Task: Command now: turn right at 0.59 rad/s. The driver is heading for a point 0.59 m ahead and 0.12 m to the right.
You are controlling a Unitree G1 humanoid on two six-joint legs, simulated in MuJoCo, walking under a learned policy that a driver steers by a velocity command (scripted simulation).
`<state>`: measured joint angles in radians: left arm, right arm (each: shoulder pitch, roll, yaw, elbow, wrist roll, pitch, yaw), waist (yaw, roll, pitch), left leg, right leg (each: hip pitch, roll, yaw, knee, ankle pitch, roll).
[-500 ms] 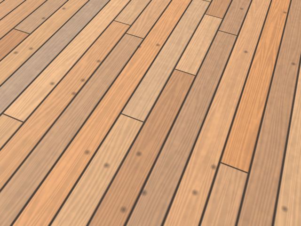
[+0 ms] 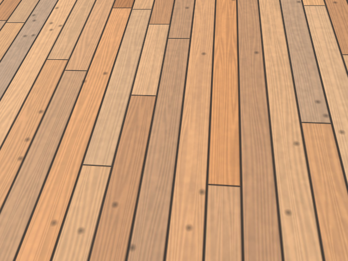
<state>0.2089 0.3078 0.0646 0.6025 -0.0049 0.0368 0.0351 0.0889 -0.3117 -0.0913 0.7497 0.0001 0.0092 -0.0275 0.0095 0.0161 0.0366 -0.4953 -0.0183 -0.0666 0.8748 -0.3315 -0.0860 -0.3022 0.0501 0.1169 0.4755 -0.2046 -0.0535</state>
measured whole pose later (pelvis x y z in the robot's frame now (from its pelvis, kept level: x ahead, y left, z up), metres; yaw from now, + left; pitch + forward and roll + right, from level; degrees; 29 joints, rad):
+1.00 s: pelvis -0.01 -0.03 -0.01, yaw -27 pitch +0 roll +0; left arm 0.14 0.24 0.02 0.66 0.01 0.01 0.00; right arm 0.16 -0.29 -0.06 0.77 0.00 0.02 -0.02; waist -0.01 0.03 0.03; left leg -0.25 0.05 -0.03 0.54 -0.25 -0.06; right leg -0.25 0.08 0.03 0.50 -0.25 -0.06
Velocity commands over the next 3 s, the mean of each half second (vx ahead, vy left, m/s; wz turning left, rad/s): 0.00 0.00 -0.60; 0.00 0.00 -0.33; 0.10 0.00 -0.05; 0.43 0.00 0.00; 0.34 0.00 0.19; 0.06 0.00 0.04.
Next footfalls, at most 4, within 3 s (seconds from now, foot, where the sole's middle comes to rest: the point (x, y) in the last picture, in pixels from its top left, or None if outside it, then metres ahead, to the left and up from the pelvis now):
0.16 left None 0.07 0.14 -0.78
0.58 right None -0.01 -0.12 -0.78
1.00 left None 0.09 0.09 -0.78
1.92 left None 0.43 -0.09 -0.78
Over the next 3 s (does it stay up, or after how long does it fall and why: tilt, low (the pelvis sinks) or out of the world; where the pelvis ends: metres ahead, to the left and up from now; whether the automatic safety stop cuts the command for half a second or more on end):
stays up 0.53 -0.24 -0.01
